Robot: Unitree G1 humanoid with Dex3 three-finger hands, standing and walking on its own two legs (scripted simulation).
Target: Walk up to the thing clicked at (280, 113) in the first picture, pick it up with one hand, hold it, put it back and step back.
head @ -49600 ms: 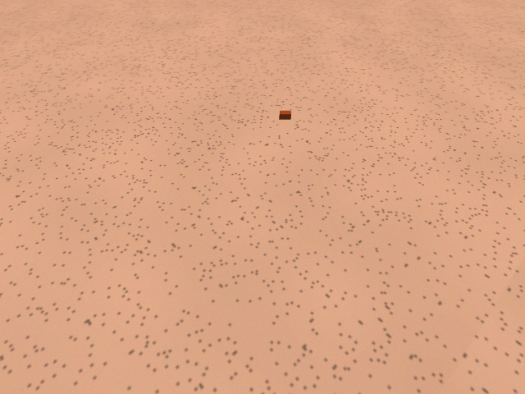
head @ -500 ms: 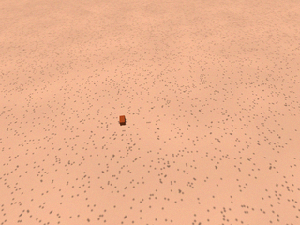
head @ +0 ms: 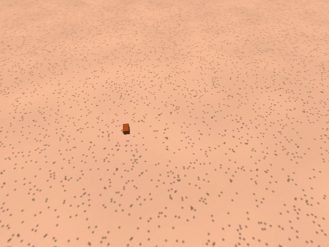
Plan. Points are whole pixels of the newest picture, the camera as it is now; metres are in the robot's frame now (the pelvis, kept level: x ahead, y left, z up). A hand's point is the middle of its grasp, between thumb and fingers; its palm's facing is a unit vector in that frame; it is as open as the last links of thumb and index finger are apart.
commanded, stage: step back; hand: left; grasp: from above
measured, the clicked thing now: (126, 128) +1.09 +0.31 -0.74
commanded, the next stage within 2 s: stand in 0.64 s
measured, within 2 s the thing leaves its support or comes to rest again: neither
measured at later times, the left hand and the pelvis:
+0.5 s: hand out of the picture +0.14 +0.28 -0.13, palm faces +0.02 -0.94 -0.34, open 7.4 cm; pelvis +0.03 +0.02 +0.02, yaw +1 degrees
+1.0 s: hand out of the picture +0.10 +0.25 -0.13, palm faces +0.00 -0.94 -0.34, open 7.4 cm; pelvis +0.03 +0.00 +0.03, yaw +1 degrees
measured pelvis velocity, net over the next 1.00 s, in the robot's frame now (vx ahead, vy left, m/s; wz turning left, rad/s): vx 0.03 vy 0.00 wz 0.01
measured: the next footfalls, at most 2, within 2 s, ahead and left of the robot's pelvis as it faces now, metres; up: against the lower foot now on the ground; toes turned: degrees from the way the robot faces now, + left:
none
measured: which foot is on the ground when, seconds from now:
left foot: down 0.00-1.00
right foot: down 0.00-1.00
